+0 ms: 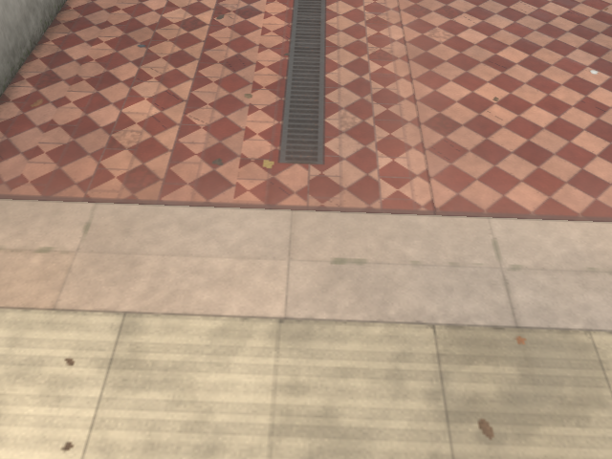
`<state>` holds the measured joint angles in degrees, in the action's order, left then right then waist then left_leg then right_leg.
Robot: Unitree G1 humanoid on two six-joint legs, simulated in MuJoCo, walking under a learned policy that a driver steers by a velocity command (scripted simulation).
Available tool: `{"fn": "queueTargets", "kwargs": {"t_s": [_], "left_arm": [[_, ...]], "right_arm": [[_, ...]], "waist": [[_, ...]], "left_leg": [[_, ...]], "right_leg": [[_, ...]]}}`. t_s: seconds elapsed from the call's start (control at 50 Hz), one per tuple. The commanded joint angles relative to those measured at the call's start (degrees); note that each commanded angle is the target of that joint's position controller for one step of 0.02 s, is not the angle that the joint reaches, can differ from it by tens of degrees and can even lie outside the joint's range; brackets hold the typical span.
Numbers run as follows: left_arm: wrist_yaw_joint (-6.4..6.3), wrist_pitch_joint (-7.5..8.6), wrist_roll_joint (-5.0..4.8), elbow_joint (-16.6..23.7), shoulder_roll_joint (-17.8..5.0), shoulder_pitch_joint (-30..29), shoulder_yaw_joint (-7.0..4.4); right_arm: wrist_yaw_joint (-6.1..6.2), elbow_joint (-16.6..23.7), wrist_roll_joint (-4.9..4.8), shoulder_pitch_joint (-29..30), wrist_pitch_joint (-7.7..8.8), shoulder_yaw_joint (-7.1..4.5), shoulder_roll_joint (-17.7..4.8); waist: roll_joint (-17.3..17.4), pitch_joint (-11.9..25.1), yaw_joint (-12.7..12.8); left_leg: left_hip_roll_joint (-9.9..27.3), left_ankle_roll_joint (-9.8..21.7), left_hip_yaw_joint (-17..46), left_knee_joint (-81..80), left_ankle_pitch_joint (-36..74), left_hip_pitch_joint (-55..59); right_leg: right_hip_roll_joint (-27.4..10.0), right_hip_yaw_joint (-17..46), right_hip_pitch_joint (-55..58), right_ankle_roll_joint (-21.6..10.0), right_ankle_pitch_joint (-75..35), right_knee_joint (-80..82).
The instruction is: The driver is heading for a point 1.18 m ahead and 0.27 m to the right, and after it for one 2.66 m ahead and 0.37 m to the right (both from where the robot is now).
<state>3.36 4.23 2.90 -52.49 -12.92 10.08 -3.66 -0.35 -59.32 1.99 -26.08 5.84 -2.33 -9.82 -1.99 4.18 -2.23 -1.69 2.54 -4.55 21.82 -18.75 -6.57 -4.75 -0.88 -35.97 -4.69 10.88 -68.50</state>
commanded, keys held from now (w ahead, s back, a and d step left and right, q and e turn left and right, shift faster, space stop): w+shift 0.64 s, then shift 0.16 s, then e+shift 0.20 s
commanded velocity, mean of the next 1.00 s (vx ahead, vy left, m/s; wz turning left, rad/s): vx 0.79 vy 0.00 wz -0.07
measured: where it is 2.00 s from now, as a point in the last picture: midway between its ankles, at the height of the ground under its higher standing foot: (356, 226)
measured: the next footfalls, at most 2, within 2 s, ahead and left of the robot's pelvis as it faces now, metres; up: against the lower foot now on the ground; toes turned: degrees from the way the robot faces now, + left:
right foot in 0.28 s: +0.40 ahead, -0.10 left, +0.00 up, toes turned -5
left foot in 0.74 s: +0.87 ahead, +0.03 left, +0.00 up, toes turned +4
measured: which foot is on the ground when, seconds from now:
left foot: down 0.00-0.26, up 0.28-0.72, down 0.74-1.00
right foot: up 0.00-0.26, down 0.28-0.76, up 0.78-1.00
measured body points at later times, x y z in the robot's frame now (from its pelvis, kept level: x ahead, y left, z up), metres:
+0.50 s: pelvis +0.40 -0.05 +0.00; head +0.41 -0.05 +0.45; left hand +0.35 +0.21 -0.14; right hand +0.53 -0.30 -0.12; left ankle +0.44 +0.10 -0.64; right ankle +0.36 -0.10 -0.74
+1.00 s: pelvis +0.80 -0.03 +0.00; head +0.84 -0.04 +0.45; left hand +0.94 +0.23 -0.12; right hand +0.85 -0.30 -0.13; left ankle +0.83 +0.02 -0.74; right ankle +0.86 -0.20 -0.66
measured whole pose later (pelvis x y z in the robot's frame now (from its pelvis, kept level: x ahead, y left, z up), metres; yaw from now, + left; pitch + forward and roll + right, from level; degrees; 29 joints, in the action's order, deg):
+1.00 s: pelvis +0.80 -0.03 +0.00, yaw -5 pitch +0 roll +2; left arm -1.4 2.2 -2.0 -49.0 -15.2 9.4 -3.7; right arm -0.3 -53.3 1.5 -11.5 6.0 -2.0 -14.2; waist -1.5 -5.6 -1.1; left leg -3.3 6.1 -11.6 18.8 -8.2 -11.3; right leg -5.1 3.6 -37.8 0.9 14.5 -62.4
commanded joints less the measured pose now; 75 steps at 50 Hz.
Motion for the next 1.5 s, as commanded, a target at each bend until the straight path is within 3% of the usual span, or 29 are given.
{"fn": "queueTargets", "kwargs": {"t_s": [0.02,0.18,0.22,0.26,0.28,0.3,0.32,0.34,0.36,0.42,0.62,0.68,0.72,0.76,0.78,0.8,0.82,0.84,0.92,1.12,1.2,1.22,1.24,1.26,1.3,1.34,1.4,1.42,1.5], "left_arm": [[0.87,-0.8,-0.32,5.39,-1.45,-6.25,0.28],[0.29,-1.14,-1.56,12.13,-1.6,-19.56,1.5],[-0.89,-0.96,-1.35,11.17,-3.92,-13.93,0.67],[-2.35,-0.64,-1.36,4.81,-8.06,8.44,-1.45],[-3.09,-0.39,-0.29,2.26,-12.47,18.28,-2.95],[-2.79,0.1,1.56,1.62,-17.01,17.89,-3.75],[-1.88,-0.04,-0.44,1.3,-14.25,15.42,-3.68],[-1.81,0.5,-0.27,1.15,-10.48,9.36,-2.8],[-1.6,1.14,-0.59,1.08,-6.87,7.3,-1.99],[-2.21,2.36,-1.18,-1.44,-2.29,7.16,-0.22],[-2.77,4.66,-3.48,-4.35,-6.19,20.92,0.75],[-3.9,3.78,-2.57,-4.98,-8.85,22.31,0.79],[-5.16,2.44,-1.43,-5.38,-10.7,20.87,0.33],[-5.31,2.09,-2.57,-3.03,-7.86,17.46,0.55],[-3.37,2.11,-3.04,-5.43,3.31,29.24,3.76],[-2.65,2.83,-4.5,-5.94,-4.55,26.29,2.14],[-2.93,2.7,-6.71,-2.41,-7.43,17.87,1.02],[-3.61,2.19,-6.45,-0.71,-7.07,12.69,0.96],[-4.71,-2.38,-5.42,-0.55,-2.16,15.08,-0.03],[-1.3,-3.11,-3.74,10.83,-5.68,-0.53,-1.25],[-0.55,-2.97,-3.98,11.78,-9.01,7.02,-3.2],[-1.5,-2.73,-4.08,11.01,-11.8,12.2,-4.78],[-2.66,-3.11,-4.7,11.28,-17.98,13.07,-6.65],[-2.24,-2.46,-4.05,12.7,-19.91,14.29,-6.66],[-1.98,-0.55,-4.26,13.83,-14.62,12.66,-5.04],[-2.58,-0.24,-4.95,15.44,-11.42,6.54,-3.65],[-4.3,-0.73,-4.54,17.18,-11.87,5.45,-3.71],[-3.69,-2.07,-1.07,14.57,-15.23,8.22,-4.48],[-1.58,-3.48,-1.65,16.11,-13.73,10.0,-4.36]], "right_arm": [[0.23,1.47,-0.52,-3.16,1.65,-0.72,-5.73],[0.36,1.14,-1.37,-4.72,2.47,-0.86,-8.59],[0.64,0.45,-0.82,-5.36,1.92,-1.36,-11.06],[1.47,0.6,-0.15,-2.86,0.34,-2.39,-14.12],[1.33,1.82,0.02,-2.56,0.12,-1.9,-11.26],[-0.62,4.49,-2.32,-8.52,0.72,0.33,0.0],[-0.6,5.78,-2.84,-3.29,1.78,-0.93,-6.28],[-0.22,7.81,-2.93,3.24,1.81,-1.52,-8.24],[-0.29,8.16,-2.15,5.61,1.9,-1.19,-7.86],[-1.91,8.75,0.3,5.05,-0.38,-0.22,-3.55],[-3.51,18.88,-0.98,32.12,-1.0,2.24,-4.46],[-2.4,18.37,-0.06,30.1,-0.49,1.84,-6.71],[-1.08,13.52,0.43,14.13,0.4,0.54,-10.06],[0.44,8.05,2.06,-3.19,0.79,-1.27,-15.63],[-1.09,9.94,-1.0,-0.69,1.95,-1.58,-17.32],[-1.35,9.56,-1.65,0.59,0.91,-1.95,-14.0],[-1.27,10.98,-1.6,7.97,1.04,-1.47,-12.33],[-1.45,11.42,-1.95,14.67,1.62,-0.92,-10.11],[-1.18,10.99,-0.7,20.75,2.16,-0.1,-7.75],[3.74,12.48,-2.25,21.03,-3.66,-1.94,-14.2],[4.2,14.51,-3.9,23.55,-5.77,-2.62,-14.5],[3.76,14.62,-3.81,22.0,-6.0,-2.79,-14.61],[2.89,16.63,-1.81,21.97,-5.74,-1.98,-11.5],[1.38,20.21,-1.36,20.34,-4.26,-1.34,-9.26],[-1.26,21.68,-4.54,28.95,0.17,-2.08,-13.29],[-0.84,19.97,-2.34,27.94,1.11,-2.94,-13.94],[-0.4,19.36,-1.69,28.02,0.99,-3.25,-11.87],[-1.3,18.76,3.26,24.91,-2.54,-0.67,-7.31],[-1.15,22.79,0.29,29.15,-5.06,-0.36,-9.08]], "waist": [[5.21,-12.16,0.84],[6.46,-13.13,0.93],[10.05,-7.14,4.2],[10.86,4.03,14.72],[7.12,10.21,17.47],[-11.38,15.57,8.54],[-8.63,14.45,9.69],[-4.27,2.85,6.87],[2.53,-0.36,5.74],[1.04,-5.02,-0.24],[0.85,-14.42,4.99],[-2.13,-9.45,3.51],[-5.22,-0.7,-3.87],[-0.59,9.49,-9.25],[19.94,26.75,-3.01],[6.73,30.7,-6.79],[5.0,17.1,-3.95],[-2.54,5.99,-0.59],[4.16,-4.17,5.92],[5.81,-1.31,1.98],[6.06,0.42,6.33],[1.86,3.2,8.99],[-10.34,3.59,6.79],[-16.5,12.28,3.69],[-4.85,4.23,7.15],[2.16,-1.33,2.49],[0.54,-0.65,2.24],[-2.46,-1.36,2.7],[-6.39,-4.2,5.9]], "left_leg": [[13.52,7.58,17.29,-19.58,-4.41,4.54],[13.87,7.21,3.13,-22.22,38.61,10.54],[15.05,6.2,1.1,-9.55,67.72,15.37],[14.25,4.83,-0.46,17.61,71.28,10.4],[10.88,4.93,0.56,37.44,51.32,-4.2],[0.26,3.31,5.36,58.4,-5.92,-27.78],[-0.12,5.49,12.14,63.22,-3.66,-33.4],[3.75,5.86,9.94,63.23,3.38,-37.13],[6.09,5.9,9.48,59.85,6.89,-34.4],[9.61,4.05,9.69,53.32,7.37,-27.95],[5.48,2.92,-3.69,14.0,31.29,-25.95],[-1.31,4.85,-6.32,8.7,26.33,-22.19],[-4.05,6.09,-3.52,6.57,24.57,-6.41],[10.51,8.56,6.84,9.14,48.86,17.94],[29.7,24.25,37.76,14.64,65.33,47.27],[26.12,23.12,37.68,7.77,54.99,41.32],[24.36,20.11,27.53,3.72,51.51,28.78],[22.16,16.85,20.67,-1.3,49.57,14.03],[15.84,11.38,3.73,-9.07,49.32,-12.05],[16.85,8.16,-7.91,-1.76,40.51,3.07],[17.01,3.85,-9.37,15.08,49.87,3.72],[14.87,1.13,-9.15,25.95,42.89,-2.09],[8.11,-1.75,-9.21,40.57,7.52,-13.93],[-3.57,-3.23,2.22,55.69,-19.82,-36.73],[0.4,0.9,12.89,54.73,-10.11,-47.56],[3.9,0.78,12.93,42.77,-3.96,-38.52],[1.99,-2.13,9.42,29.29,3.77,-25.81],[3.14,-4.45,5.5,31.03,4.82,-24.16],[2.08,-8.63,5.44,21.45,3.91,-24.19]], "right_leg": [[-2.5,-0.53,-18.44,1.66,-4.92,2.17],[2.88,-7.86,-0.47,-2.52,-9.66,31.81],[7.61,-9.63,8.96,-4.82,-4.16,32.08],[9.88,-8.39,32.31,-6.49,-0.2,35.42],[0.59,2.65,48.85,-7.16,13.08,34.26],[-16.47,36.04,62.33,-11.65,37.16,45.19],[-15.87,50.59,57.65,-10.8,42.17,57.17],[-14.06,39.09,48.54,-9.55,33.14,56.44],[-12.47,30.95,39.68,-9.08,23.17,56.59],[-7.09,18.6,24.39,-6.7,16.9,60.43],[-1.91,0.37,28.96,-3.17,-32.45,70.07],[-3.28,-1.54,43.68,-1.11,-65.26,59.11],[-3.92,-0.99,44.63,0.56,-71.82,38.7],[2.87,-3.25,29.07,0.53,-31.51,4.84],[11.96,10.07,2.45,5.41,25.35,-22.7],[9.94,16.68,2.21,2.95,22.43,-23.86],[6.03,13.33,0.55,3.04,19.39,-19.21],[2.91,8.98,1.09,3.71,16.18,-14.1],[-0.23,5.22,11.46,5.14,10.26,-4.97],[-0.02,-2.93,4.65,3.59,-10.33,27.4],[5.35,-6.79,13.33,-1.46,-3.52,34.5],[5.94,-2.41,23.65,-5.03,-10.64,38.09],[-1.75,13.32,30.81,-10.24,-21.9,39.47],[-10.52,46.27,48.4,-22.92,10.73,48.07],[-12.75,50.75,44.61,-17.6,42.29,59.44],[-8.36,39.48,29.06,-12.76,30.71,58.09],[-0.58,28.27,21.02,-9.67,18.74,56.93],[2.58,23.12,19.62,-8.88,14.13,55.54],[3.45,27.95,17.47,-9.66,18.81,56.38]]}}
Velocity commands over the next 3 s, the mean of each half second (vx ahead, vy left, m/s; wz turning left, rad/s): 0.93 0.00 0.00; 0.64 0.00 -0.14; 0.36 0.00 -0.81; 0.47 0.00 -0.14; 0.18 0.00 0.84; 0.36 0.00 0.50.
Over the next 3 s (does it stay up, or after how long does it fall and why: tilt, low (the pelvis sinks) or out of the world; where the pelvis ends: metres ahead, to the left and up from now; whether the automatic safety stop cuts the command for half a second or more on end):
stays up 1.58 -0.17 -0.01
